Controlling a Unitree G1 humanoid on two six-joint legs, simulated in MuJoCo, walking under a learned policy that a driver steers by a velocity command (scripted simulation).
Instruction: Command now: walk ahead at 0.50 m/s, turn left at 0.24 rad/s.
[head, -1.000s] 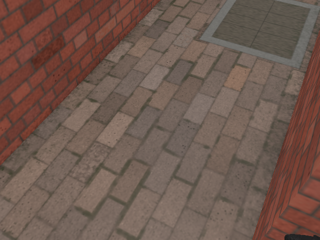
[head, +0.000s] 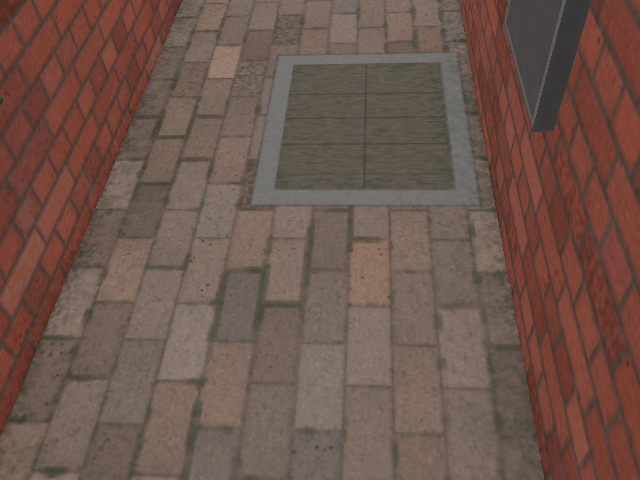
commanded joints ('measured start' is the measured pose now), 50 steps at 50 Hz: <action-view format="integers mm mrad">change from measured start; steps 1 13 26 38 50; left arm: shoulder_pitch -15 -191 -521 -78 25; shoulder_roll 192 133 47 123 158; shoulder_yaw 59 65 39 65 81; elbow -26 -117 -237 -118 -63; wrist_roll -10 21 23 22 -37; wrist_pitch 1 -58 -66 -51 -10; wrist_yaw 1 -20 -47 -35 -43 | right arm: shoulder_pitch -136 68 146 -123 -304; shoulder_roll -84 -98 -154 -149 -104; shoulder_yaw -17 -32 -56 -4 7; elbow -120 -120 -18 -118 -184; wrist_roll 9 -12 29 -7 -7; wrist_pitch -45 -70 -44 -111 -109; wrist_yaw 25 -22 -64 -38 -35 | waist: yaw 48 -35 -87 87 75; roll -273 87 14 -5 -130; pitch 109 -54 11 -83 -40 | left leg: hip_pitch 70 505 487 -183 239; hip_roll -15 83 39 -36 -65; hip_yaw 44 -381 -314 -58 -19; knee -87 -472 -445 701 -180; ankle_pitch -108 -217 12 -439 1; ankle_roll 56 283 233 70 23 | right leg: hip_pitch -106 -640 -583 71 -209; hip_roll -238 -50 82 -190 -38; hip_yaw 39 59 -2 473 345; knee -150 733 116 -48 -38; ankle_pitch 22 93 462 408 242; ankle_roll -166 -68 13 -347 -226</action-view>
